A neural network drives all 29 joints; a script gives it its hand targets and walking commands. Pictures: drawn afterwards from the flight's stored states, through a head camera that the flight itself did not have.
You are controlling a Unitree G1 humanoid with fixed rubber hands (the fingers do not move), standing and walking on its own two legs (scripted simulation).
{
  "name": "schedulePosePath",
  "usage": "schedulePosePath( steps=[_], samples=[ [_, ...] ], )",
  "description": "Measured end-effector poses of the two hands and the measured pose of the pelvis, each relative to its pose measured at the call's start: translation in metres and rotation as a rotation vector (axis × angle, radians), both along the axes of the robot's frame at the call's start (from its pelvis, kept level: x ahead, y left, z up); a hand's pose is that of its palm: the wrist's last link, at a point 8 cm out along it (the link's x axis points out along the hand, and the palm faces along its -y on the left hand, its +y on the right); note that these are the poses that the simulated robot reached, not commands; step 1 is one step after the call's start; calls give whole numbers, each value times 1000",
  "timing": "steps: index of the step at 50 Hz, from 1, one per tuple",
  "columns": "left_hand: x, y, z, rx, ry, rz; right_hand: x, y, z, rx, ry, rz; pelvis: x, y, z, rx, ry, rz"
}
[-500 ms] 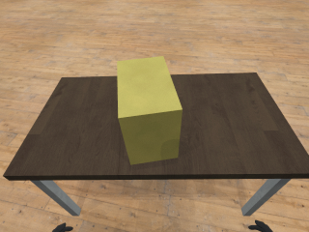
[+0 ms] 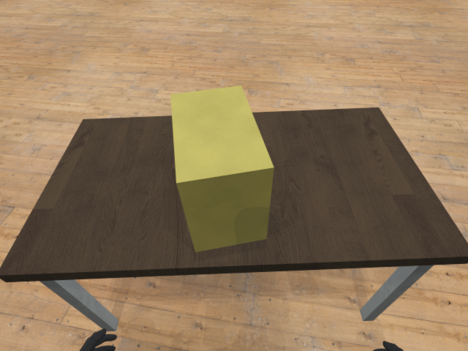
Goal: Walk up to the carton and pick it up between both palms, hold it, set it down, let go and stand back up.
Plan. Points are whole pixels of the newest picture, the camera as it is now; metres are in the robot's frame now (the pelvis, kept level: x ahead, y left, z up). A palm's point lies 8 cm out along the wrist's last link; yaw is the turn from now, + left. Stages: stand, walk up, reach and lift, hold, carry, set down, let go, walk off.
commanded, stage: walk up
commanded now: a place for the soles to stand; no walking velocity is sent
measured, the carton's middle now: (218, 167) +0.54 +0.03 -0.03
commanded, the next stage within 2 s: reach and lift in 0.18 s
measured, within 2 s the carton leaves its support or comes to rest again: neither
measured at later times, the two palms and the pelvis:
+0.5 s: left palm (105, 346) +0.17 +0.23 -0.06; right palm (402, 335) +0.17 -0.27 -0.07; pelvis +0.00 -0.02 +0.00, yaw +6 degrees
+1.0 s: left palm (103, 340) +0.18 +0.22 -0.04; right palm (374, 316) +0.19 -0.23 -0.05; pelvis +0.02 -0.01 +0.02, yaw +7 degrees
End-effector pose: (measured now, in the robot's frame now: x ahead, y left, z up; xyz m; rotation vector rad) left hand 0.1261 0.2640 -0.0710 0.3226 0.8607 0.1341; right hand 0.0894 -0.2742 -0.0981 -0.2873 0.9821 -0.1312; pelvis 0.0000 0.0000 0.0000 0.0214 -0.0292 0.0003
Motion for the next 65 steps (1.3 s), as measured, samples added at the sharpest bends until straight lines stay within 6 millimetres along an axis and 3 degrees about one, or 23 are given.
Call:
schedulePosePath(
  steps=[11, 14, 17, 23, 30, 41, 65],
  samples=[
    [2, -3, -3, 1, 11, 5, 1, -7, -1, -5, -8, -8, 1, -3, -2, -3, -5, 4],
    [3, -1, -15, 27, 112, 63, 16, -11, -9, 8, -68, 23, -5, -3, -7, -4, 1, 56],
    [17, -11, -15, 14, 118, 70, 39, -9, -8, 13, -141, 44, -11, -6, -8, -3, -11, 87],
    [44, -34, 6, -42, -6, 55, 73, 2, 18, 31, -252, 72, -7, -13, 1, -7, -25, 102],
    [50, -38, 15, -65, -60, 80, 85, 7, 39, 33, -298, 92, 6, -21, 11, -6, -47, 119],
    [50, -38, 27, -85, -140, 99, 90, 34, 41, 110, -340, 107, 15, -19, 18, -5, -57, 121],
    [59, -50, 38, -153, -415, 138, 135, 71, 63, 204, -535, 147, 30, -10, 20, -21, -52, 137]
  ],
)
